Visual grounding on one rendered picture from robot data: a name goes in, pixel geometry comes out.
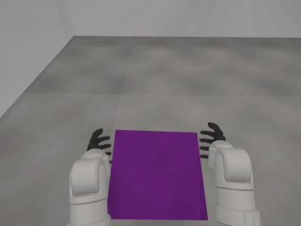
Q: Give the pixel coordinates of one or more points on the left robot forearm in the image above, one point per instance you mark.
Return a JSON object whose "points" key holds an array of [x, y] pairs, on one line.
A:
{"points": [[88, 190]]}

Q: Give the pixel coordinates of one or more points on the robot left hand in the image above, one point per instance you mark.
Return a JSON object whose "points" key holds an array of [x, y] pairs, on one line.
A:
{"points": [[95, 140]]}

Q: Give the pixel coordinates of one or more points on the right robot forearm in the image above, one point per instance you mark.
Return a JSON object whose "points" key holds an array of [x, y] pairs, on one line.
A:
{"points": [[233, 178]]}

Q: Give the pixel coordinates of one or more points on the carton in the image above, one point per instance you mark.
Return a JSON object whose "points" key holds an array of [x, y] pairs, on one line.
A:
{"points": [[156, 175]]}

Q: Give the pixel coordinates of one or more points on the robot right hand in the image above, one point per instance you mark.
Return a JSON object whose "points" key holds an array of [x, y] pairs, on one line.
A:
{"points": [[217, 135]]}

